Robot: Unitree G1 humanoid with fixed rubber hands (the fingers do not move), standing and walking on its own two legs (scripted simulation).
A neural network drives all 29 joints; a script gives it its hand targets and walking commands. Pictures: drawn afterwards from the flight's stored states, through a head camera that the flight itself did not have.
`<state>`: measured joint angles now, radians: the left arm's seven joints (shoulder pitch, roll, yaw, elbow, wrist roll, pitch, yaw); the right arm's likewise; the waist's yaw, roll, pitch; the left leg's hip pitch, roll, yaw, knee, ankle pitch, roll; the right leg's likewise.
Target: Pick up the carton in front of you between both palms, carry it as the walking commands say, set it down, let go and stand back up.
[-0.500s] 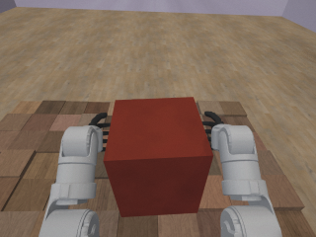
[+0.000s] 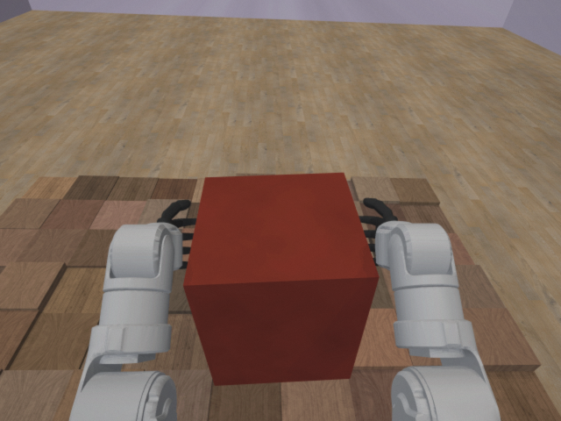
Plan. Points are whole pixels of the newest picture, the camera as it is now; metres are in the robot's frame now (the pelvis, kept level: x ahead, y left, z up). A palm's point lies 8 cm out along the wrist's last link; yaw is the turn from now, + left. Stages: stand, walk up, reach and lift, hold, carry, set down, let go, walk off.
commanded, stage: carry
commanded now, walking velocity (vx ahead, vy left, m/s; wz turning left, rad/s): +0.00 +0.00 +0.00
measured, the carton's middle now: (278, 279) +0.34 -0.01 +0.06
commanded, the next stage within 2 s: none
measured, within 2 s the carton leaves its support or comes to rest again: neither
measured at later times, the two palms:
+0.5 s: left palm (162, 248) +0.34 +0.15 +0.13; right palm (382, 243) +0.34 -0.15 +0.14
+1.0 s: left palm (164, 249) +0.34 +0.15 +0.13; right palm (383, 246) +0.34 -0.15 +0.14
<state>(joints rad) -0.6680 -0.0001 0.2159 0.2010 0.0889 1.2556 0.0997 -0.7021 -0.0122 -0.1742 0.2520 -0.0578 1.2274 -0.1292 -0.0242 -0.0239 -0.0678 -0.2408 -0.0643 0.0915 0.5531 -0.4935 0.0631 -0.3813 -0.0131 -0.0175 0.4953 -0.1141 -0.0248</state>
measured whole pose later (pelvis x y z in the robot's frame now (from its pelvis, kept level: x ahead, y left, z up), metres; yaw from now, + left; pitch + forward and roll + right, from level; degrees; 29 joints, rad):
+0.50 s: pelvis +0.00 +0.00 +0.00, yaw +1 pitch +0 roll +1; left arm -0.67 0.00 0.21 0.20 0.09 1.26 0.10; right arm -0.71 -0.01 -0.17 0.26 -0.06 1.22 -0.13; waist -0.03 -0.03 -0.07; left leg -0.27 -0.07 0.09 0.57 -0.50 0.07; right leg -0.40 0.00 0.02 0.51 -0.11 -0.01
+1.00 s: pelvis -0.01 +0.00 +0.00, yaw +1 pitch +0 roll +1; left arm -0.67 0.00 0.22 0.18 0.09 1.26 0.10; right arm -0.71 -0.01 -0.17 0.24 -0.06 1.23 -0.13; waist -0.03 -0.03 -0.06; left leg -0.28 -0.06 0.09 0.59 -0.50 0.07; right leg -0.42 0.01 0.03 0.52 -0.11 -0.01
